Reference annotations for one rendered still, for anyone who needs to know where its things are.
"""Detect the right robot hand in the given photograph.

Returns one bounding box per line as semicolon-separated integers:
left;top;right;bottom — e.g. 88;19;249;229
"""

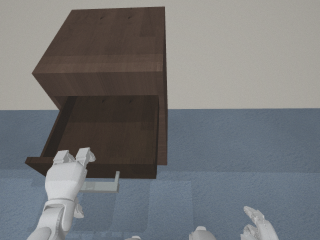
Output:
240;206;279;240

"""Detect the drawer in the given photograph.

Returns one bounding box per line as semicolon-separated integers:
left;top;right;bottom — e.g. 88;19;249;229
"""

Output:
25;95;160;179

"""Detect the left robot hand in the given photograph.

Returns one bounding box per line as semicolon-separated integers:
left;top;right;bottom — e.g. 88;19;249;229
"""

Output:
45;147;96;219

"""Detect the left robot forearm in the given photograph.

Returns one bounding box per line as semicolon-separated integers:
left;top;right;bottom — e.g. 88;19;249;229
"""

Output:
27;198;76;240

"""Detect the handle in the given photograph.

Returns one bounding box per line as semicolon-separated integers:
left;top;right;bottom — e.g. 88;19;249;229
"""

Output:
79;171;120;193

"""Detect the right robot thigh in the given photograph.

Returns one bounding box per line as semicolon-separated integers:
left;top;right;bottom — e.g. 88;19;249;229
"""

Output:
189;230;217;240

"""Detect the cabinet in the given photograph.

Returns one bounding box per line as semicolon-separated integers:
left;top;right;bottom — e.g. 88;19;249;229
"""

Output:
32;6;168;166

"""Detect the robot right shin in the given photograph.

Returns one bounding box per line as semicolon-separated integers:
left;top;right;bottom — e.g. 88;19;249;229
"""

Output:
195;226;206;231

